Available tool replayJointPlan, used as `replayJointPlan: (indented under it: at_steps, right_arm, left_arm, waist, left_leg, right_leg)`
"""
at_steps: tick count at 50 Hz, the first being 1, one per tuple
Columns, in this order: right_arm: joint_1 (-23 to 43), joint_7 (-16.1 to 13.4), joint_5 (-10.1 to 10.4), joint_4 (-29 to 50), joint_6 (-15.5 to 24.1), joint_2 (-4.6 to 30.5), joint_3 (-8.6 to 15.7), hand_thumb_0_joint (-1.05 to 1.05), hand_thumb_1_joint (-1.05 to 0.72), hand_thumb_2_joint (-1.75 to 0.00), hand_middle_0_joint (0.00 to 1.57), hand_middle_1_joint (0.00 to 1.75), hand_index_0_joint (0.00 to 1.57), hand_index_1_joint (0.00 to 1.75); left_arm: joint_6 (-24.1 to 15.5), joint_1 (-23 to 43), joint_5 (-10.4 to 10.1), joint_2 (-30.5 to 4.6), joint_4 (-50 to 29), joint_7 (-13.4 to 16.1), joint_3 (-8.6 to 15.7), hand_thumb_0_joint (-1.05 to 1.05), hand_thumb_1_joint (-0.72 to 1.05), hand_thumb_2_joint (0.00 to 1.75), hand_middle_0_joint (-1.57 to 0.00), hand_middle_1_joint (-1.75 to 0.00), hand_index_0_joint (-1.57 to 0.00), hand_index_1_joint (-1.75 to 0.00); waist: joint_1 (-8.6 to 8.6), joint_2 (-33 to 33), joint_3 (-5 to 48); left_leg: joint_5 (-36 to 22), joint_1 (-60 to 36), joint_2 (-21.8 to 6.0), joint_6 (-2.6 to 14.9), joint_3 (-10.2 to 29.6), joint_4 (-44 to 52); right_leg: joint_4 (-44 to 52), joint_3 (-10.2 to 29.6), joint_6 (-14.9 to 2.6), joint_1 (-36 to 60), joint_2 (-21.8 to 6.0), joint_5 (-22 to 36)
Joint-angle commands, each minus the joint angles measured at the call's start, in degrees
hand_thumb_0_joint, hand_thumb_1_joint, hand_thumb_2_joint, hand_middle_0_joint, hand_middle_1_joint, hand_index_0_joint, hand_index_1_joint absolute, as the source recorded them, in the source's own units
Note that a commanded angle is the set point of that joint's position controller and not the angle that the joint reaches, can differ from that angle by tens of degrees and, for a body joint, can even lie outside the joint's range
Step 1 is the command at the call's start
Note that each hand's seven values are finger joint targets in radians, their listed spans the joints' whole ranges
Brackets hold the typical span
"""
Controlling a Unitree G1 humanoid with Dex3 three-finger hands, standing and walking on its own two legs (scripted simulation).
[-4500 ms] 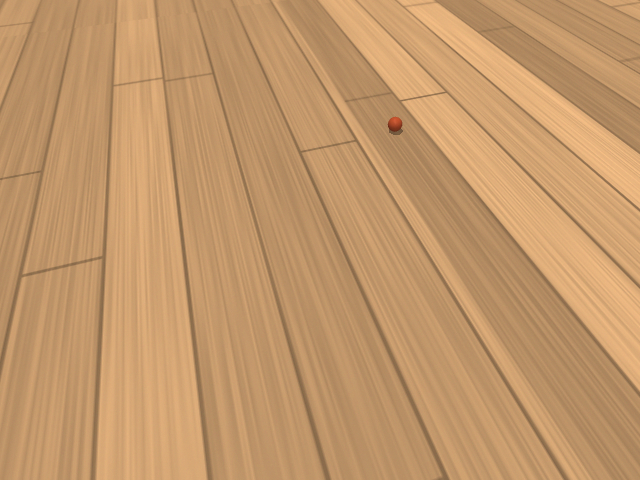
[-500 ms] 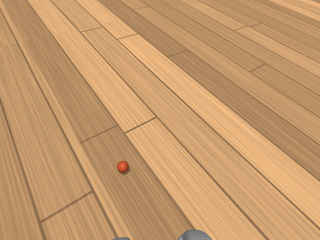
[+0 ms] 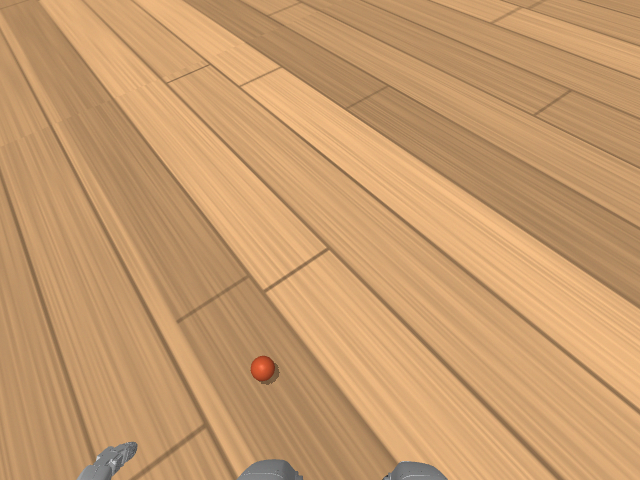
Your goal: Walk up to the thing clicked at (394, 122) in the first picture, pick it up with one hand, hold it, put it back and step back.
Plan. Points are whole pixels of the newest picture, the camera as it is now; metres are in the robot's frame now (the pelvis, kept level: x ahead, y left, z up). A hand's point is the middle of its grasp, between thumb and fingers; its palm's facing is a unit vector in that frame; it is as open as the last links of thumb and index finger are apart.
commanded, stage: walk up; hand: left
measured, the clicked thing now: (262, 368) +0.49 +0.26 -0.73
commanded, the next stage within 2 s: none
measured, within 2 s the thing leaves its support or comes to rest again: neither
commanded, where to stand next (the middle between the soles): +0.13 +0.01 m, yaw +1 degrees
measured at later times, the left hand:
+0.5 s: hand out of the picture +0.08 +0.28 -0.17, palm faces +0.02 -0.95 -0.32, open 7.4 cm
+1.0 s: hand out of the picture +0.07 +0.29 -0.15, palm faces +0.05 -0.94 -0.33, open 7.4 cm
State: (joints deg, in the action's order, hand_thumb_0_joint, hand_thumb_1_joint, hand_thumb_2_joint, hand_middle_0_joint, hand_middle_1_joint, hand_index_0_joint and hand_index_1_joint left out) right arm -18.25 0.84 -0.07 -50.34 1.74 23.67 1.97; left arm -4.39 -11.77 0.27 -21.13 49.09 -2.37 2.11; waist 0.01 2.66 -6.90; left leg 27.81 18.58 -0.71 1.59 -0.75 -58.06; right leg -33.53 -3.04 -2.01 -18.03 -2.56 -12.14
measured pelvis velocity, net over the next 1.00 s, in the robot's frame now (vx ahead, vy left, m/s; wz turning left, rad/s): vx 0.02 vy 0.03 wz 0.05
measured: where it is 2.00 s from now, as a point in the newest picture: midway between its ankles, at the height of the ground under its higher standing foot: outside the picture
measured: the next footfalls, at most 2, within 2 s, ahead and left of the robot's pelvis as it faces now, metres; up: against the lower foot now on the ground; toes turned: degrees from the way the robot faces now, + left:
left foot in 0.28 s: +0.12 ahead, +0.14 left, +0.00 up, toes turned +1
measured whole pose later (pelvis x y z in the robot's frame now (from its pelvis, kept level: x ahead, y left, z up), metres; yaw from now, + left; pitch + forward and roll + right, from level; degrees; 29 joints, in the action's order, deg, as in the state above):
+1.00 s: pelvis +0.02 +0.03 +0.01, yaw +3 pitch -3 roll -1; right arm -6.5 1.3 -0.6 -65.7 -0.5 20.2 0.5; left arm -1.1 -7.9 0.8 -20.1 65.5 -1.0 0.5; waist 0.9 1.0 -2.6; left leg 8.3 14.4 -0.1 0.5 0.7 -23.9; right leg -22.2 -2.6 0.9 -9.7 -1.2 -11.0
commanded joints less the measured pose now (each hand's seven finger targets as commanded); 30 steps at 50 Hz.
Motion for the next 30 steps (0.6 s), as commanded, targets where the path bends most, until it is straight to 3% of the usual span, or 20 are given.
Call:
replayJointPlan:
  at_steps: [1,2,4,5,7,9,11,13,14,15,16,17,19,20,22,24,26,27,28,30]
  right_arm:
    - [-4.8,-0.5,0.3,1.7,0.8,10.2,3.1,0.00,-0.90,-0.90,0.20,0.30,0.20,0.30]
    - [-4.6,-0.6,0.2,1.4,0.5,9.9,3.0,0.00,-0.90,-0.90,0.20,0.30,0.20,0.30]
    - [-3.7,-0.7,0.2,1.0,0.1,8.5,2.6,0.00,-0.90,-0.90,0.20,0.30,0.20,0.30]
    - [-3.0,-0.9,0.2,0.4,0.0,8.3,2.6,0.00,-0.90,-0.90,0.20,0.30,0.20,0.30]
    - [-1.0,-1.0,0.1,0.0,0.0,7.6,2.4,0.00,-0.90,-0.90,0.20,0.30,0.20,0.30]
    - [0.8,-1.1,0.1,-0.4,0.0,7.8,2.6,0.00,-0.90,-0.90,0.20,0.30,0.20,0.30]
    - [0.7,-1.3,-0.3,-1.2,0.1,8.4,3.0,0.00,-0.90,-0.90,0.20,0.30,0.20,0.30]
    - [1.4,-1.4,-0.7,-2.0,0.3,9.6,3.4,0.00,-0.90,-0.90,0.20,0.30,0.20,0.30]
    - [2.0,-1.5,-1.0,-1.9,0.6,11.9,3.9,0.00,-0.90,-0.90,0.20,0.30,0.20,0.30]
    - [4.4,-1.5,-1.5,-0.9,1.1,14.2,4.0,0.00,-0.90,-0.90,0.20,0.30,0.20,0.30]
    - [8.4,-1.4,-0.5,-0.4,1.2,16.0,3.8,0.00,-0.90,-0.90,0.20,0.30,0.20,0.30]
    - [10.8,-1.3,-0.7,-0.6,1.0,15.8,3.8,0.00,-0.90,-0.90,0.20,0.30,0.20,0.30]
    - [12.4,-1.3,-0.8,-0.8,0.6,12.8,2.4,0.00,-0.90,-0.90,0.20,0.30,0.20,0.30]
    - [13.5,-1.3,-0.8,-0.9,0.4,12.2,1.9,0.00,-0.90,-0.90,0.20,0.30,0.20,0.30]
    - [14.6,-1.0,0.0,-1.8,0.2,10.1,1.3,0.00,-0.90,-0.90,0.20,0.30,0.20,0.30]
    - [14.8,-0.8,0.2,-2.8,-0.3,9.7,0.9,0.00,-0.90,-0.90,0.20,0.30,0.20,0.30]
    - [14.9,-0.6,-0.2,-3.9,-1.1,10.6,1.2,0.00,-0.90,-0.90,0.20,0.30,0.20,0.30]
    - [15.0,-0.4,-0.3,-4.6,-1.2,10.9,1.3,0.00,-0.90,-0.90,0.20,0.30,0.20,0.30]
    - [15.6,-0.3,-0.6,-5.1,-1.3,11.2,1.4,0.00,-0.90,-0.90,0.20,0.30,0.20,0.30]
    - [16.0,-0.1,-0.6,-5.8,-1.0,10.0,0.9,0.00,-0.90,-0.90,0.20,0.30,0.20,0.30]
  left_arm:
    - [-0.3,-4.5,-0.5,-15.6,-1.9,2.3,4.0,0.00,0.90,0.90,-0.20,-0.30,-0.20,-0.30]
    - [-0.3,-4.3,-0.6,-14.9,-2.3,2.5,3.7,0.00,0.90,0.90,-0.20,-0.30,-0.20,-0.30]
    - [-0.2,-1.8,0.1,-14.2,-3.3,2.8,3.2,0.00,0.90,0.90,-0.20,-0.30,-0.20,-0.30]
    - [0.0,-0.9,0.2,-13.5,-3.3,3.0,3.0,0.00,0.90,0.90,-0.20,-0.30,-0.20,-0.30]
    - [0.4,0.7,0.5,-13.7,-3.2,3.1,2.9,0.00,0.90,0.90,-0.20,-0.30,-0.20,-0.30]
    - [1.0,1.1,0.2,-14.9,-2.6,3.2,2.9,0.00,0.90,0.90,-0.20,-0.30,-0.20,-0.30]
    - [1.8,3.3,-0.3,-15.7,-2.6,3.1,2.9,0.00,0.90,0.90,-0.20,-0.30,-0.20,-0.30]
    - [2.6,4.0,-0.6,-14.4,-2.1,3.1,2.2,0.00,0.90,0.90,-0.20,-0.30,-0.20,-0.30]
    - [2.9,3.2,-0.7,-12.8,-1.7,3.0,1.7,0.00,0.90,0.90,-0.20,-0.30,-0.20,-0.30]
    - [3.3,1.8,-1.3,-10.3,-1.5,2.9,1.2,0.00,0.90,0.90,-0.20,-0.30,-0.20,-0.30]
    - [4.0,0.2,-1.7,-11.0,0.5,3.2,1.2,0.00,0.90,0.90,-0.20,-0.30,-0.20,-0.30]
    - [4.2,0.3,-1.2,-12.7,2.4,3.3,1.6,0.00,0.90,0.90,-0.20,-0.30,-0.20,-0.30]
    - [3.9,1.2,-0.9,-12.3,4.1,2.8,1.8,0.00,0.90,0.90,-0.20,-0.30,-0.20,-0.30]
    - [3.6,0.4,-1.0,-11.9,4.9,2.6,1.8,0.00,0.90,0.90,-0.20,-0.30,-0.20,-0.30]
    - [3.1,-0.2,-0.6,-11.8,6.7,2.9,1.4,0.00,0.90,0.90,-0.20,-0.30,-0.20,-0.30]
    - [2.9,2.6,-0.2,-12.2,7.4,2.9,1.2,0.00,0.90,0.90,-0.20,-0.30,-0.20,-0.30]
    - [3.0,5.7,0.3,-12.7,7.6,2.6,0.8,0.00,0.90,0.90,-0.20,-0.30,-0.20,-0.30]
    - [3.0,6.0,0.3,-12.8,8.3,2.4,0.8,0.00,0.90,0.90,-0.20,-0.30,-0.20,-0.30]
    - [3.0,5.5,0.2,-12.5,8.8,2.2,0.8,0.00,0.90,0.90,-0.20,-0.30,-0.20,-0.30]
    - [2.5,5.7,0.1,-12.2,9.7,2.1,0.8,0.00,0.90,0.90,-0.20,-0.30,-0.20,-0.30]
  waist:
    - [0.69,-11.8,6.6]
    - [0.97,-10.7,6.7]
    - [0.03,-10.9,7.3]
    - [0.01,-10.4,6.9]
    - [0.30,-12.2,6.7]
    - [0.69,-13.4,7.4]
    - [-0.63,-11.6,8.2]
    - [-1.33,-9.1,7.8]
    - [-1.03,-2.9,8.2]
    - [0.68,5.2,9.8]
    - [1.81,7.7,9.6]
    - [1.50,8.4,8.9]
    - [1.63,7.7,8.2]
    - [2.20,8.5,8.6]
    - [2.74,7.4,11.0]
    - [1.47,4.9,11.1]
    - [0.12,3.3,5.3]
    - [0.16,2.6,2.9]
    - [0.48,2.0,1.8]
    - [0.45,-0.3,2.7]
  left_leg:
    - [-4.6,9.1,-1.2,-0.33,4.0,-1.6]
    - [-6.5,8.1,-0.3,-0.64,4.2,-1.2]
    - [-7.6,6.3,-1.0,-1.68,4.0,4.7]
    - [-8.6,4.3,-0.9,-2.15,3.3,7.4]
    - [-11.4,0.7,-2.1,-2.47,1.9,13.7]
    - [-13.7,-1.7,-1.5,-2.34,0.7,16.1]
    - [-16.3,-5.5,-0.6,-1.26,-0.6,20.0]
    - [-19.6,-9.5,-0.9,0.14,0.9,26.3]
    - [-21.2,-9.6,-5.1,1.48,7.0,30.9]
    - [-22.3,-8.3,-13.8,5.00,20.1,36.4]
    - [-19.0,-4.1,-18.0,10.21,23.8,38.0]
    - [-13.7,0.8,-18.1,11.82,24.6,38.6]
    - [-12.1,3.2,-12.6,8.13,16.8,37.6]
    - [-14.2,2.3,-10.7,6.38,13.9,35.8]
    - [-17.7,-0.3,-8.8,3.35,11.5,32.9]
    - [-9.0,0.3,-7.8,2.01,11.2,34.6]
    - [7.1,2.4,-7.1,1.04,12.3,39.2]
    - [10.1,2.9,-6.9,0.83,12.8,39.9]
    - [11.2,2.6,-6.7,0.89,13.0,39.9]
    - [4.2,-0.2,-6.2,0.80,12.3,38.5]
  right_leg:
    - [12.9,13.0,-9.12,10.5,-12.1,22.3]
    - [12.6,11.3,-8.23,9.7,-11.2,24.1]
    - [11.7,8.0,-9.76,7.7,-11.2,27.5]
    - [11.2,6.2,-9.37,5.4,-11.0,28.3]
    - [10.3,5.7,-9.47,2.7,-12.0,27.1]
    - [7.3,6.6,-9.29,2.0,-12.6,28.8]
    - [4.5,7.3,-8.43,0.0,-13.1,23.4]
    - [1.9,7.8,-6.02,-4.4,-11.6,11.1]
    - [-0.7,6.3,-3.71,-5.2,-8.8,4.1]
    - [-7.2,2.7,-0.26,-5.5,-2.3,-5.8]
    - [-9.8,1.5,0.32,-1.7,1.4,-16.5]
    - [-11.7,3.6,0.53,2.2,-0.1,-18.9]
    - [-5.8,3.1,-0.03,5.4,0.4,-16.0]
    - [-2.2,2.8,0.25,6.1,0.4,-11.3]
    - [4.2,3.5,0.13,9.3,-0.3,-2.6]
    - [7.0,5.9,-0.25,9.2,-2.0,-5.5]
    - [10.9,7.8,-0.69,2.8,-3.1,-18.1]
    - [12.0,8.3,-0.81,0.6,-3.1,-21.5]
    - [13.3,8.3,-0.66,-1.1,-2.9,-22.9]
    - [14.9,8.7,-0.72,-0.8,-3.3,-18.9]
